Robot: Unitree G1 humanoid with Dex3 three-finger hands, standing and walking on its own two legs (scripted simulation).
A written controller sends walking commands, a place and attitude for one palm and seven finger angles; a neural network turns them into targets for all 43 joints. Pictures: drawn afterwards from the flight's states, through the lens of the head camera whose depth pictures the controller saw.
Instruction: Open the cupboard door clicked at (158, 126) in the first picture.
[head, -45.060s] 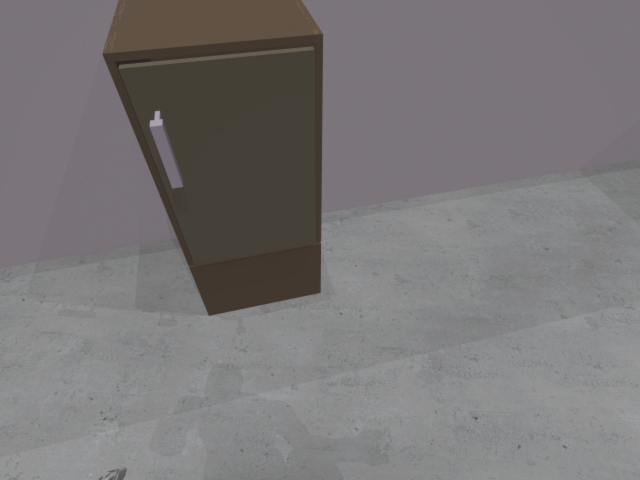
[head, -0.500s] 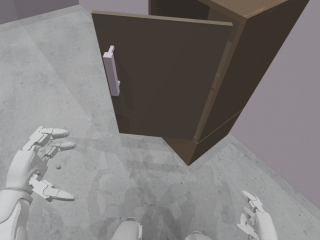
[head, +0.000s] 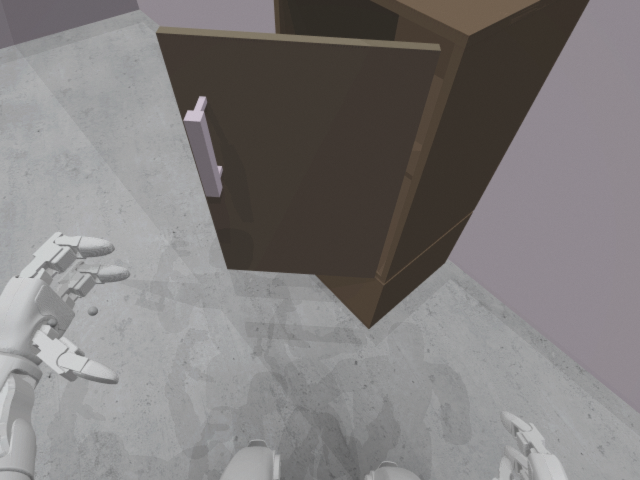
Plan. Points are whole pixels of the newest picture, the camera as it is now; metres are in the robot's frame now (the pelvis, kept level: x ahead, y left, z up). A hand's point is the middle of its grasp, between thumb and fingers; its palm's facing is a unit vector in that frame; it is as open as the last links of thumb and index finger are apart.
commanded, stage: raise the hand with hooked fingers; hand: left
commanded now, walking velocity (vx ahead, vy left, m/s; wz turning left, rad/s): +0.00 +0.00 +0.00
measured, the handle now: (208, 148) +0.59 +0.21 +0.04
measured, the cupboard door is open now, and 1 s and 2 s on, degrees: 46 46 46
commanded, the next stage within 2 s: move the hooked fingers beside the handle in 0.28 s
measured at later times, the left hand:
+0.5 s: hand (96, 308) +0.29 +0.27 +0.07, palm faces +0.00 -1.00 -0.04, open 14.0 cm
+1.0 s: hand (129, 238) +0.39 +0.27 +0.06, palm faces -0.02 -1.00 -0.02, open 14.0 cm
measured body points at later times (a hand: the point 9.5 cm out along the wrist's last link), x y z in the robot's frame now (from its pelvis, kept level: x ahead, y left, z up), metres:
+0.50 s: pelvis +0.00 -0.01 +0.00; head +0.05 +0.00 +0.44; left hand +0.28 +0.32 +0.07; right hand +0.16 -0.26 -0.08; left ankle +0.05 +0.12 -0.68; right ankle +0.01 -0.13 -0.68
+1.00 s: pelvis +0.00 +0.00 -0.02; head +0.09 +0.02 +0.43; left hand +0.39 +0.32 +0.06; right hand +0.09 -0.27 -0.11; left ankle +0.05 +0.12 -0.67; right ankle +0.01 -0.13 -0.67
